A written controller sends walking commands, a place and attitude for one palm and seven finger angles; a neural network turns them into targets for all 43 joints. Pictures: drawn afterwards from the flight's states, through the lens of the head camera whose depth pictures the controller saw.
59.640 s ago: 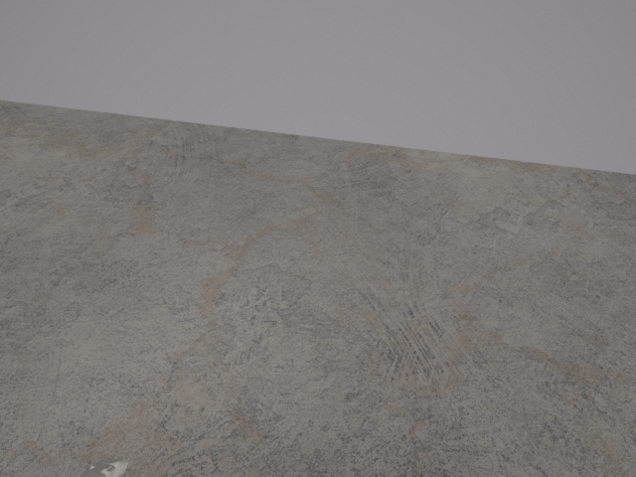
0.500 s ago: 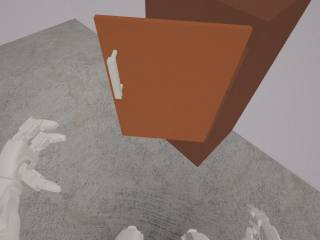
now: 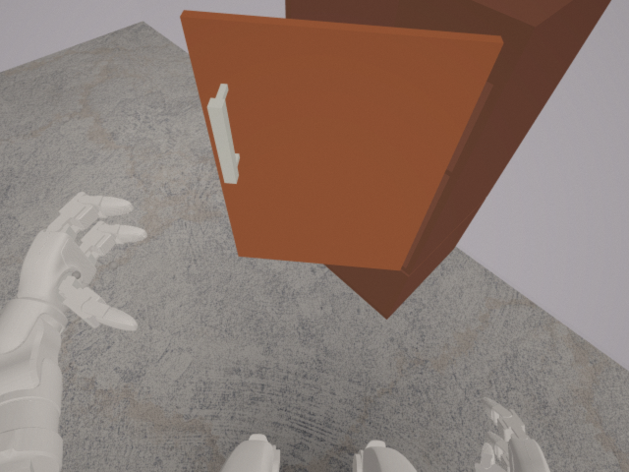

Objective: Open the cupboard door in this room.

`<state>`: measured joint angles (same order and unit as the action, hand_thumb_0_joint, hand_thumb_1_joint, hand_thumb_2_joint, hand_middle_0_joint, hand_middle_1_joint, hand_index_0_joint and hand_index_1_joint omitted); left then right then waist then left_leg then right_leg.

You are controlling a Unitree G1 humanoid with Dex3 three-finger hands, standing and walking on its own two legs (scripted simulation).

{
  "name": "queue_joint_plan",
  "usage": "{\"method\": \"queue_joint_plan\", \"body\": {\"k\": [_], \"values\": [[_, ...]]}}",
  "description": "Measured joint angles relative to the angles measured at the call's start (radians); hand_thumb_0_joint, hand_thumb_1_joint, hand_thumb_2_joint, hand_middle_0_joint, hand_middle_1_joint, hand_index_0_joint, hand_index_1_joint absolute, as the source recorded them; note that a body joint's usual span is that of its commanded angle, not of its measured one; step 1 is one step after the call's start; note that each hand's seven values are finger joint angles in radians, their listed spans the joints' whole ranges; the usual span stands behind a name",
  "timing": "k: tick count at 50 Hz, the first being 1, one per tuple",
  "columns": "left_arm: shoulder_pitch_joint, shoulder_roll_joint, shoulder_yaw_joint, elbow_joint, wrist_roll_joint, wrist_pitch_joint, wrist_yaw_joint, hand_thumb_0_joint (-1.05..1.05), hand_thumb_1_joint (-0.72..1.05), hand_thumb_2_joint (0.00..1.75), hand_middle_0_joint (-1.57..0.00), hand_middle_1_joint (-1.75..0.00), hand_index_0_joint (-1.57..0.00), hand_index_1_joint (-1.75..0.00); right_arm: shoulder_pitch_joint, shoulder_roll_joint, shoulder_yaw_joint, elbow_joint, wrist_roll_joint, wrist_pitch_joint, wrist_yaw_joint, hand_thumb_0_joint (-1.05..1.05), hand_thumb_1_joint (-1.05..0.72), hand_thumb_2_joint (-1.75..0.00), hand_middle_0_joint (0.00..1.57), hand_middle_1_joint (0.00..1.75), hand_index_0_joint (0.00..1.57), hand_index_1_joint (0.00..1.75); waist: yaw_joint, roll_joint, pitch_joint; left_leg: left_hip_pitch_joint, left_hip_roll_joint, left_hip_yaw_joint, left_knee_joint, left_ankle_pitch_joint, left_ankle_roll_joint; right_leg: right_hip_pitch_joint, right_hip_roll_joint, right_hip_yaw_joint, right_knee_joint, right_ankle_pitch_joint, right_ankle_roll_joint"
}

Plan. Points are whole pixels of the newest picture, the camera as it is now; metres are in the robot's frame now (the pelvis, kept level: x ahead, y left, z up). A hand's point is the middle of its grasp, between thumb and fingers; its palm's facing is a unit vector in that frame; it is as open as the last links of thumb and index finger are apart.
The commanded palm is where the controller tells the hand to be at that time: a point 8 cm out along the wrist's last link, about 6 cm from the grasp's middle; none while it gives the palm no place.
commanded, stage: move the hooked fingers beside the handle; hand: left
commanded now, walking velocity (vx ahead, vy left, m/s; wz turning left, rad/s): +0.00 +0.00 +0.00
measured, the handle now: (227, 136) +0.59 +0.17 +0.05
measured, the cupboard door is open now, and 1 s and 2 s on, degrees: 41 41 41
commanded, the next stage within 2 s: none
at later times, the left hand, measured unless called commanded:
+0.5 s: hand (143, 212) +0.42 +0.25 +0.06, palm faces -0.06 -1.00 +0.00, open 13.9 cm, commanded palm +0.40 +0.30 +0.06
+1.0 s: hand (164, 175) +0.48 +0.24 +0.06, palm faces -0.06 -1.00 -0.01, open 13.9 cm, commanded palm +0.48 +0.28 +0.06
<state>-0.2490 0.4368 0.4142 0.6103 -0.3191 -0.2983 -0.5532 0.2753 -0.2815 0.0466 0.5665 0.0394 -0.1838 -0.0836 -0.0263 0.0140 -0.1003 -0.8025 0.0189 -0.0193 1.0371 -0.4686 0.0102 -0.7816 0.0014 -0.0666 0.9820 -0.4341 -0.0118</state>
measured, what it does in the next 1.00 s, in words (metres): stands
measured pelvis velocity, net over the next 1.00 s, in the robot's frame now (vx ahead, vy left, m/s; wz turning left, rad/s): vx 0.00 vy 0.01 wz -0.03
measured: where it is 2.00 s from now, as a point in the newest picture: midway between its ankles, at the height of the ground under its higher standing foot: outside the picture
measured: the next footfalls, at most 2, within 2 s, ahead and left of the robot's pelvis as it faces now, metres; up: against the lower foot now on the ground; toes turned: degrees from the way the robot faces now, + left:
none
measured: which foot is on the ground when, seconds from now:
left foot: down 0.00-1.00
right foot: down 0.00-1.00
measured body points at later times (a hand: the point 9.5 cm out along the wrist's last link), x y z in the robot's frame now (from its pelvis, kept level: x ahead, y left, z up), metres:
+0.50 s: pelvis +0.01 +0.01 +0.00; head +0.10 +0.02 +0.44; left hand +0.42 +0.30 +0.06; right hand +0.08 -0.26 -0.11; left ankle +0.02 +0.11 -0.67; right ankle +0.03 -0.12 -0.67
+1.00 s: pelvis +0.00 +0.01 -0.02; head +0.12 +0.03 +0.41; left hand +0.48 +0.29 +0.07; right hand +0.03 -0.27 -0.12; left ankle +0.02 +0.11 -0.67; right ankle +0.03 -0.12 -0.67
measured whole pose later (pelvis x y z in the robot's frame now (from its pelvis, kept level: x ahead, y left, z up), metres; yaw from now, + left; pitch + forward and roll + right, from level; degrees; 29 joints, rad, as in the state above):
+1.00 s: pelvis +0.00 +0.01 -0.02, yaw -2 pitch +21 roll -3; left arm -0.85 0.62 0.46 1.17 -0.15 -0.38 -0.46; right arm 0.36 -0.29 0.05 0.62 0.01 0.00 -0.04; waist -0.14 0.01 -0.10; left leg -1.01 0.04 -0.01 1.13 -0.49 0.02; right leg -0.99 0.02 -0.06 1.05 -0.43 0.00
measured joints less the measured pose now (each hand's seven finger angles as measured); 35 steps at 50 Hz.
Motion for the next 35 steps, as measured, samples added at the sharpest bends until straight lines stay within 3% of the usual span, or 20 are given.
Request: {"method": "queue_joint_plan", "body": {"k": [24, 35], "values": [[-0.267, 0.051, 0.026, 0.263, 0.080, -0.039, 0.058, -0.01, -0.50, 0.30, -0.30, -1.20, -0.30, -1.20, 0.071, 0.000, -0.013, 0.031, -0.010, 0.107, 0.032, 0.01, -0.91, -0.90, 0.20, 0.30, 0.21, 0.30, -0.054, -0.003, -0.012, -0.072, 0.007, 0.025, 0.017, -0.012, 0.013, -0.079, 0.007, 0.025, 0.011, 0.002, 0.013], [-0.379, 0.077, 0.024, 0.356, 0.108, -0.067, 0.074, -0.01, -0.50, 0.30, -0.30, -1.20, -0.30, -1.20, 0.078, 0.001, -0.015, 0.036, -0.017, 0.146, 0.047, 0.01, -0.91, -0.90, 0.20, 0.30, 0.21, 0.30, -0.067, 0.001, -0.017, -0.108, 0.011, 0.024, 0.036, -0.016, 0.013, -0.113, 0.010, 0.025, 0.023, 0.002, 0.014]]}}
